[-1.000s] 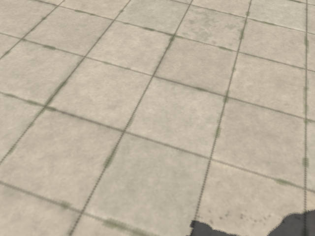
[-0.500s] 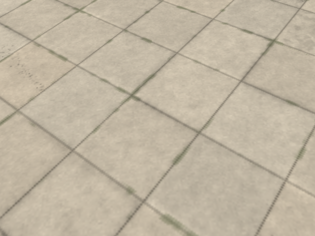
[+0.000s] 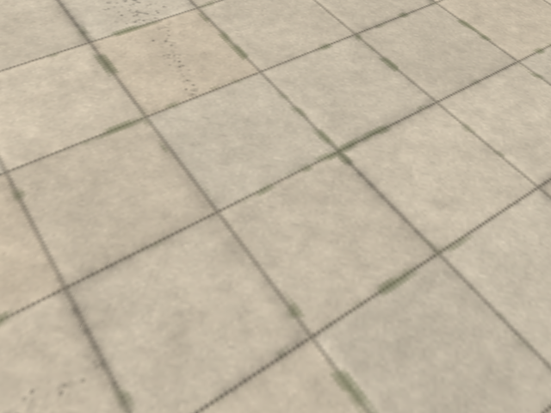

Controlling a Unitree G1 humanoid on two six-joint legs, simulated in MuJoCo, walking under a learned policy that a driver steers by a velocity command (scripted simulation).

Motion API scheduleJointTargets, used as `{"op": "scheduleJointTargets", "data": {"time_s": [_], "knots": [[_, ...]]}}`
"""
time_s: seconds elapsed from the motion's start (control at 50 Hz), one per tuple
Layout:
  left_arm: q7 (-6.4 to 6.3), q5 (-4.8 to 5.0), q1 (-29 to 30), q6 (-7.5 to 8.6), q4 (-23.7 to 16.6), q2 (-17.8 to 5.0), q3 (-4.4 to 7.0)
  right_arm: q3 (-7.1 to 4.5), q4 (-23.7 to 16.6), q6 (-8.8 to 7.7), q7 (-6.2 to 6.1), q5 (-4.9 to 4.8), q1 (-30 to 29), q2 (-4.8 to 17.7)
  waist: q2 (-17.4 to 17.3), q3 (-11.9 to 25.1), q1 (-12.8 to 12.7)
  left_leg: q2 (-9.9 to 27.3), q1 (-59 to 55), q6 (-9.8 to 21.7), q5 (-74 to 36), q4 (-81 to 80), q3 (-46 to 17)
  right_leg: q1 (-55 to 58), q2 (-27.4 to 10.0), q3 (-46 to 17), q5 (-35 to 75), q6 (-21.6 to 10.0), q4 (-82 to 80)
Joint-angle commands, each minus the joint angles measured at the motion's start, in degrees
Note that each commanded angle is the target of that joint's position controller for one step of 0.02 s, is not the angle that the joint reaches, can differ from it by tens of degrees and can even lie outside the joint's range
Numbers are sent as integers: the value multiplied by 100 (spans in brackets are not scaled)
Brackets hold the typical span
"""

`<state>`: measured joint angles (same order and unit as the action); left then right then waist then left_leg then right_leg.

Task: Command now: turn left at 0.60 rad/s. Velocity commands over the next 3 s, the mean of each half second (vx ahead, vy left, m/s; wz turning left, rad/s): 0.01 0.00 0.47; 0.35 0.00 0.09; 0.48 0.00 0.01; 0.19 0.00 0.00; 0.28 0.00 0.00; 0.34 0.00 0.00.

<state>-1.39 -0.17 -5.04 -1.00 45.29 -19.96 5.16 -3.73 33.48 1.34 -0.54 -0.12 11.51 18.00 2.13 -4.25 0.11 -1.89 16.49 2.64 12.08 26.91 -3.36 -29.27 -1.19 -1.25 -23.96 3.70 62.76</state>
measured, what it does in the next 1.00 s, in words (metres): walks ahead: right foot, then left foot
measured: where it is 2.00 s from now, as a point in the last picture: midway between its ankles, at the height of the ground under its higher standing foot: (219, 324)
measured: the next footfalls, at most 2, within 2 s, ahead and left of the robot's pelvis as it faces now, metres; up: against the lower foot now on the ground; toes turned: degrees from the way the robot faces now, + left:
right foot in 0.30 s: +0.09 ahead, -0.13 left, +0.00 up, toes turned +16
left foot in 0.66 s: +0.02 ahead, +0.11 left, +0.00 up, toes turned +13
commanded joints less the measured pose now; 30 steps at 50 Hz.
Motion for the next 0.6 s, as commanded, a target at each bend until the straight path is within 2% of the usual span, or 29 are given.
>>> {"op": "scheduleJointTargets", "data": {"time_s": [0.02, 0.1, 0.2, 0.24, 0.28, 0.3, 0.32, 0.34, 0.36, 0.38, 0.4, 0.42, 0.46, 0.5, 0.54, 0.58, 0.6], "knots": [[-15, 15, -18, 82, -367, -433, 101, -268, -448, -90, -98, 1, -190, 947, -978, 943, -59, 1256, -964, 1034, -2029, -757, -1414, -277, 36, -238, 414, 93, -360], [13, 12, 174, 108, -472, -335, 45, -318, -430, -32, -132, -19, -121, 1070, -1059, 869, 65, 1208, -871, 1058, -1364, -670, -1770, -13, 162, -347, 417, 153, -1422], [106, 67, 147, 200, -557, -404, 62, -332, -461, 36, -68, -33, -231, 1103, -1165, 836, 101, 1133, -643, 1034, -1289, -495, -2392, 550, 342, -401, 262, 40, -2284], [154, 77, 17, 254, -571, -413, 76, -325, -479, 65, -60, -73, -325, 1081, -1185, 898, 34, 1060, -717, 955, -1532, -321, -2615, 823, 376, -399, 379, -47, -2832], [193, 35, -394, 301, -454, -413, 97, -270, -491, 97, -90, -133, -482, 939, -1083, 1021, -202, 810, -538, 628, -1361, 30, -2438, 1638, 232, -277, 1527, -222, -4062], [170, -54, -471, 298, -487, -666, 146, -198, -449, 88, -101, -83, -225, 702, -558, 1139, -87, 488, -100, 296, -404, 545, -2074, 2243, -510, -891, 2098, -486, -4323], [133, -134, -178, 242, -565, -1105, 200, -133, -457, 56, -96, -12, 185, 481, 941, 943, 341, -464, 849, -101, 1632, 1535, -1004, 2540, -1523, -2105, 3302, -1216, -4418], [140, -208, -283, 253, -574, -866, 150, -260, -457, 13, -131, 38, 24, 926, 1179, 852, 59, -486, 1251, -406, 2685, 2806, -699, 2187, -2160, -2873, 3380, -2072, -4565], [126, -155, -153, 269, -638, -688, 82, -372, -348, 10, -141, -9, 60, 1200, 722, 723, 70, -313, 1322, -507, 2418, 3584, -799, 2060, -2022, -2573, 3127, -2101, -4534], [100, -76, 38, 260, -643, -543, 39, -387, -234, 43, -142, -30, 69, 1139, 520, 621, 146, -269, 1353, -594, 2077, 3839, -795, 2016, -1651, -2076, 2869, -1839, -4451], [83, 4, 119, 255, -654, -440, -2, -354, -156, 90, -157, -24, 93, 972, 501, 543, 137, -260, 1430, -685, 1840, 3920, -806, 2075, -1402, -1743, 2735, -1653, -4403], [65, 34, 104, 248, -630, -385, -41, -304, -122, 117, -152, -29, 87, 802, 506, 518, 103, -255, 1422, -757, 1649, 3915, -807, 2129, -1299, -1556, 2931, -1625, -4363], [40, 33, -234, 205, -495, -310, -77, -159, -140, 94, -98, -49, -22, 463, 623, 640, -36, -107, 1290, -786, 1266, 3096, -399, 2333, -988, -1254, 1377, -1527, -4642], [22, 61, -459, 159, -442, -537, -22, -67, -214, 23, -39, -62, -329, 358, 963, 526, -284, 34, 1124, -763, 1331, 2267, 75, 2380, -967, -1366, 171, -1528, -4937], [20, 70, -596, 134, -435, -742, 27, -27, -243, -75, -4, -85, -511, 353, 980, 390, -396, 88, 694, -644, 1568, 1455, 300, 2175, -1056, -1422, -5, -1563, -5015], [50, 140, -752, 137, -385, -845, 47, -42, -129, -184, 13, -102, -375, 416, 806, 328, -356, 34, 123, -464, 1232, 564, 438, 1939, -1129, -1438, 12, -1595, -4986], [65, 192, -723, 137, -375, -847, 37, -49, 5, -236, 24, -105, -140, 395, 696, 293, -203, -4, -330, -332, 651, -77, 528, 1718, -1087, -1368, 11, -1568, -4919]]}}
Over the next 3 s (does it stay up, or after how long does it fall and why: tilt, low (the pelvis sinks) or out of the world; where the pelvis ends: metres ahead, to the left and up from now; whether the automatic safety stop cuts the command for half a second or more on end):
stays up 0.97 0.15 0.00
